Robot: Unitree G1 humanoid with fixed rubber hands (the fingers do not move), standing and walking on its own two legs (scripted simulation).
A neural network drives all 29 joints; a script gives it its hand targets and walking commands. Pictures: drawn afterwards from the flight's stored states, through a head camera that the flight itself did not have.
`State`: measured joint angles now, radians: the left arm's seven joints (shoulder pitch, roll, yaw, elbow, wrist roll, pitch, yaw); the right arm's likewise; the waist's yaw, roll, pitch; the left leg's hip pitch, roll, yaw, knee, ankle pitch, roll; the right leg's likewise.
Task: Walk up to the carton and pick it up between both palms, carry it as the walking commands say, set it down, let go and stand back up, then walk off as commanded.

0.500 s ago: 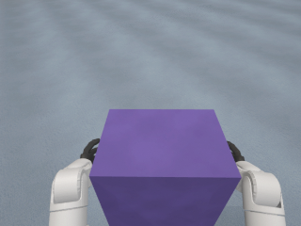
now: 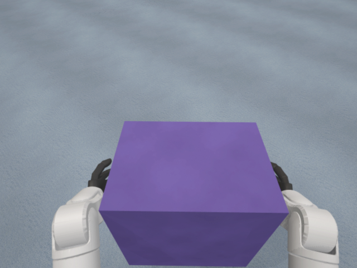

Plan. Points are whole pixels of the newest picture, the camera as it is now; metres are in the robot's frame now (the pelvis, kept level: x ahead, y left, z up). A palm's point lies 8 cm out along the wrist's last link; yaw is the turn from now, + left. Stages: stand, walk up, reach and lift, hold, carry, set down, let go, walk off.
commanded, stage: carry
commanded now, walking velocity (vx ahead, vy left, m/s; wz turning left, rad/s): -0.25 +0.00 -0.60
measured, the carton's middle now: (188, 198) +0.28 -0.01 +0.02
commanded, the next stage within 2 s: none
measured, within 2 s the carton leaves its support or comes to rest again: neither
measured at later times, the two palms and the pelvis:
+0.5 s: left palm (105, 250) +0.16 +0.14 +0.09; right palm out of the picture +0.08 -0.22 +0.10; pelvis -0.13 +0.01 +0.02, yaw -12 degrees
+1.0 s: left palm out of the picture +0.03 +0.06 +0.07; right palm out of the picture -0.13 -0.27 +0.07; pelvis -0.27 +0.01 +0.01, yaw -26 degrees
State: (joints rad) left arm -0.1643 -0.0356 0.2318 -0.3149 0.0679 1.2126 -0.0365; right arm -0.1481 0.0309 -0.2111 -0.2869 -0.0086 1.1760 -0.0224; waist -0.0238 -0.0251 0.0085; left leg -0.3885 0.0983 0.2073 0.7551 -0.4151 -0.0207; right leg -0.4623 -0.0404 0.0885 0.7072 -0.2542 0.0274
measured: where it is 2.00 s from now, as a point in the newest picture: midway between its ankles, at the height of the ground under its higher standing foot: outside the picture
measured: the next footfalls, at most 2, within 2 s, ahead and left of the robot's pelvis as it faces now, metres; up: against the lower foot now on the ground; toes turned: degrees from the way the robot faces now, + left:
left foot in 0.26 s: -0.06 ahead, +0.08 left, +0.00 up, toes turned +2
right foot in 0.68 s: -0.13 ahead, -0.17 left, +0.00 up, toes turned -20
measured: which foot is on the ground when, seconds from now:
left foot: up 0.00-0.24, down 0.26-0.68, up 0.70-0.94, down 0.96-1.00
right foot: down 0.00-0.26, up 0.28-0.66, down 0.68-0.96, up 0.98-1.00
